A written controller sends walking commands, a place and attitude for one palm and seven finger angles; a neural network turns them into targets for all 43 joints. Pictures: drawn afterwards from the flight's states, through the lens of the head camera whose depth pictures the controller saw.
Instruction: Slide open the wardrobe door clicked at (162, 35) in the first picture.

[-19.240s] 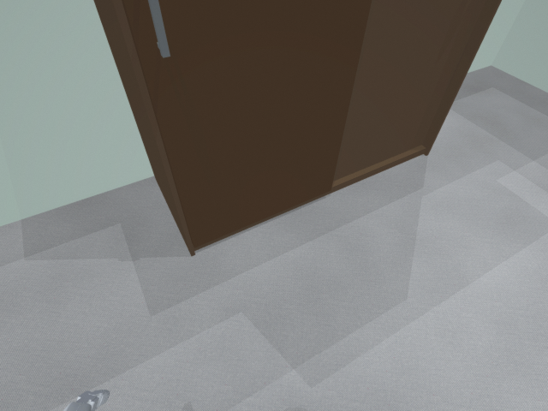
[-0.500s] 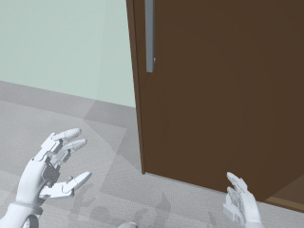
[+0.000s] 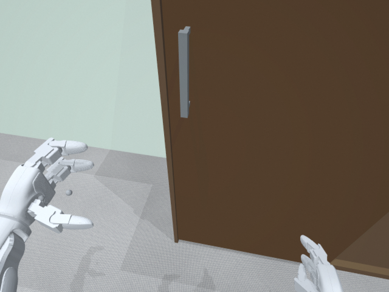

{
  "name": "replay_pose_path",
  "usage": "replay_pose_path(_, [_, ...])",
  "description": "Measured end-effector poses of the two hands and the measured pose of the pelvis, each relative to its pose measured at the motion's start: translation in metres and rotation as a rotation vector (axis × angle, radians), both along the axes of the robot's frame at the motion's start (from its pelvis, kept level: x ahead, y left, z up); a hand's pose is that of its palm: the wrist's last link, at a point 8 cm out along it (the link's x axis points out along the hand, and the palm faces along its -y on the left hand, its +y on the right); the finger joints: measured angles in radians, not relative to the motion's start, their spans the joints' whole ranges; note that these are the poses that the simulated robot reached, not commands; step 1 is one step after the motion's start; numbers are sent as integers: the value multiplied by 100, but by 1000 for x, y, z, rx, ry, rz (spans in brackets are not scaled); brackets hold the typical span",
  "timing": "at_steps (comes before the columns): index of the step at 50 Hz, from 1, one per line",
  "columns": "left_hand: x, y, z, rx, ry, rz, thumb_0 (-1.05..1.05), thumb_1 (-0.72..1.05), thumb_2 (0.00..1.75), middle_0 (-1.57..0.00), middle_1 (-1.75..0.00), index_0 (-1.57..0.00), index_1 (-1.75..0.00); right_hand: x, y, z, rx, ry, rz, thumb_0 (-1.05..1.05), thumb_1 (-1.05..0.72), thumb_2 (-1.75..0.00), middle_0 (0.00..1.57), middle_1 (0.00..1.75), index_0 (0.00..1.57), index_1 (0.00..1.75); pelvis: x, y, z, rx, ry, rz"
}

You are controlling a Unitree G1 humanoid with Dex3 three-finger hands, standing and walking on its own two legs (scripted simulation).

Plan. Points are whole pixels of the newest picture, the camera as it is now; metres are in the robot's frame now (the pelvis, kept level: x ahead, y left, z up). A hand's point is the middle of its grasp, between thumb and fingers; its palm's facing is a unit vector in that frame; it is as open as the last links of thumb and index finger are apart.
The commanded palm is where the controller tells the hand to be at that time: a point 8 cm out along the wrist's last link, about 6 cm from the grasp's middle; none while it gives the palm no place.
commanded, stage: raise the hand with hooked fingers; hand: left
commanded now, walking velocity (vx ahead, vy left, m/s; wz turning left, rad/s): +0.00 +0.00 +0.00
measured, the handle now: (185, 75) +0.51 +0.07 +0.22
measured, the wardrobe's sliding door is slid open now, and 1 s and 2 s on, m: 0.00 0.00 0.00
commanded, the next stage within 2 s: move the hooked fingers beside the handle in 0.94 s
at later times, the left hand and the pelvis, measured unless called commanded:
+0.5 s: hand (22, 121) +0.28 +0.29 +0.25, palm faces +0.06 -0.99 -0.15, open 14.0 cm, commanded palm +0.24 +0.32 +0.25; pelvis +0.00 -0.01 +0.01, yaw +1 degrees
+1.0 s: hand (58, 132) +0.29 +0.25 +0.23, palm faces -0.02 -0.99 -0.16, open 14.0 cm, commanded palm +0.25 +0.30 +0.25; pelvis +0.01 -0.02 +0.01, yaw +1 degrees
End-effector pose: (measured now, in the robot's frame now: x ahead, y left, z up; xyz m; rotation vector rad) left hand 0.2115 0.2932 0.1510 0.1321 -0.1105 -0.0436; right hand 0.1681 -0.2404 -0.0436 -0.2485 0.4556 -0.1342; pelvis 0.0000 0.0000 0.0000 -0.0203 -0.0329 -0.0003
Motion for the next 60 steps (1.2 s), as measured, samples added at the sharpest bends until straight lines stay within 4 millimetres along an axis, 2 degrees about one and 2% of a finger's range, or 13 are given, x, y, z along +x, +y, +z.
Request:
replay_pose_path(5, [5,23,42,-4,-114,56,0,-37,35,-29,-111,-29,-112,21,24,9,44,-44,66,2,-90,-89,20,30,20,30,2,2,3,-1,-25,6])
replay_pose_path(11, [19,31,41,-8,51,51,-1,-46,32,-29,-117,-29,-117,31,43,4,88,-10,116,1,-90,-89,20,30,20,30,-1,4,6,5,-29,15])
replay_pose_path(14, [23,29,46,4,70,36,-1,-48,31,-30,-118,-30,-119,29,46,1,90,17,126,1,-90,-89,20,30,20,30,-2,3,7,7,-30,17])
replay_pose_path(23, [35,48,107,16,-86,83,-1,-50,30,-30,-119,-30,-120,24,34,-4,84,65,113,1,-90,-89,21,30,20,30,4,-4,10,8,-37,21])
replay_pose_path(26, [46,52,105,12,-7,94,-1,-51,30,-30,-120,-30,-120,22,24,-7,85,80,95,1,-90,-89,21,30,20,30,3,-6,10,10,-28,23])
replay_pose_path(30, [55,38,84,7,99,33,-1,-51,30,-30,-120,-30,-120,19,10,-10,82,93,65,2,-90,-89,20,30,20,30,3,-7,10,14,-15,15])
replay_pose_path(33, [55,22,76,5,75,-19,-1,-50,30,-30,-120,-29,-120,17,2,-8,71,88,46,2,-90,-89,20,30,20,30,5,-8,10,16,-14,7])
replay_pose_path(36, [49,14,84,4,-22,-22,-1,-50,30,-30,-120,-30,-120,19,-2,-3,60,71,38,2,-90,-89,20,30,20,30,9,-12,10,17,-20,1])
replay_pose_path(40, [46,24,96,-14,-82,48,-1,-50,30,-30,-120,-30,-120,23,-3,1,63,50,41,2,-90,-89,20,30,20,30,12,-16,9,17,-30,3])
replay_pose_path(44, [51,32,92,-12,13,102,-1,-51,30,-30,-120,-30,-120,29,-2,-2,75,48,51,2,-90,-89,20,30,20,30,10,-18,9,17,-31,12])
replay_pose_path(48, [55,21,84,18,75,60,-1,-51,30,-30,-120,-30,-120,32,0,-5,85,52,58,1,-90,-89,20,30,20,30,8,-18,9,19,-24,14])
replay_pose_path(53, [52,10,91,10,-12,-1,-1,-50,30,-30,-120,-30,-120,33,3,-4,93,47,59,2,-90,-89,20,30,20,30,11,-19,9,20,-21,8])
replay_pose_path(60, [55,30,85,-34,25,86,-1,-51,30,-30,-120,-30,-120,32,2,-5,86,55,61,1,-90,-89,20,30,20,30,11,-20,8,17,-25,14])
